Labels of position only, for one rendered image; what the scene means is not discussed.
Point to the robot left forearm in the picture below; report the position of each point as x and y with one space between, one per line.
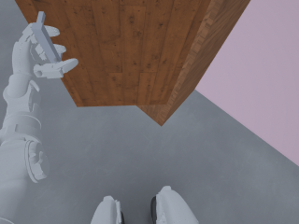
23 120

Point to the robot left hand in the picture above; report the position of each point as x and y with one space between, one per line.
25 57

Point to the cupboard door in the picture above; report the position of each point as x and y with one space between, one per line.
130 52

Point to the right robot shin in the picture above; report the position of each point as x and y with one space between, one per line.
162 220

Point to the robot left upper arm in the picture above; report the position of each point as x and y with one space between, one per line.
22 166

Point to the handle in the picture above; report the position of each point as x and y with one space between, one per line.
43 38

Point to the robot right thigh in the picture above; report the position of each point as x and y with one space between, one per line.
176 211

